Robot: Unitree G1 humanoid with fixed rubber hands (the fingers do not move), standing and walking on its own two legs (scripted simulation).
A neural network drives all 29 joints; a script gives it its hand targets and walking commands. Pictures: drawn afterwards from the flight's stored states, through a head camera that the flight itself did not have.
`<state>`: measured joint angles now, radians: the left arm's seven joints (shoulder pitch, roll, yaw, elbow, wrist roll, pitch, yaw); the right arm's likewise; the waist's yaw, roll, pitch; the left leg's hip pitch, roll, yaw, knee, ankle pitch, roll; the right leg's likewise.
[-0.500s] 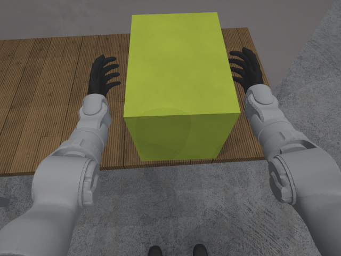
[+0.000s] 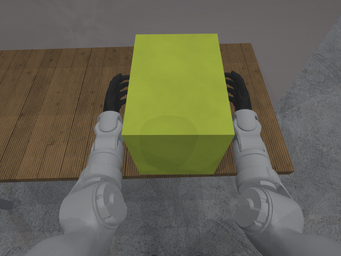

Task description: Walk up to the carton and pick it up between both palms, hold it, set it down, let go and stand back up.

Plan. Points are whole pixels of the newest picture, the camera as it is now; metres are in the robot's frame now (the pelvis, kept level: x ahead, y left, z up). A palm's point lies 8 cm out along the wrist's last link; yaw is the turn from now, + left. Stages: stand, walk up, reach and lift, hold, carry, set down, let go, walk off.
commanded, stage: reach and lift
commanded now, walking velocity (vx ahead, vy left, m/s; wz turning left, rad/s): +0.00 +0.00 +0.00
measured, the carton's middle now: (176, 107) +0.48 -0.01 +0.00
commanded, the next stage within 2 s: none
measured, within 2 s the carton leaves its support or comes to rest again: leaves its support in 1.74 s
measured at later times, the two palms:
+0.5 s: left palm (112, 108) +0.44 +0.15 +0.06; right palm (241, 107) +0.43 -0.16 +0.06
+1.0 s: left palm (112, 109) +0.44 +0.15 +0.06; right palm (241, 107) +0.43 -0.16 +0.06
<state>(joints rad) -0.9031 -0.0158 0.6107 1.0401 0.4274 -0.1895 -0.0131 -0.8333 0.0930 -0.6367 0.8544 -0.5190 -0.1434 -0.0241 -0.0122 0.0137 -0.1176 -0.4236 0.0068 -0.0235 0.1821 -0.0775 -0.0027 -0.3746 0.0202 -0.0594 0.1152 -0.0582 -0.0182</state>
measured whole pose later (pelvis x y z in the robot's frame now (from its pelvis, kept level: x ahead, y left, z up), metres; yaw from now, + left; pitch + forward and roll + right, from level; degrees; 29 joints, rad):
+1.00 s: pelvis +0.00 +0.00 +0.00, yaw +2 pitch +15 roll +0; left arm -0.85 -0.07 0.59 0.88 0.47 -0.12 -0.04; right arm -0.79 0.12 -0.66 0.77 -0.54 -0.15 0.02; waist -0.04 0.01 -0.06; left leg -0.36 -0.01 -0.05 0.17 -0.08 0.00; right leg -0.30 0.01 -0.08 0.10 -0.06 -0.01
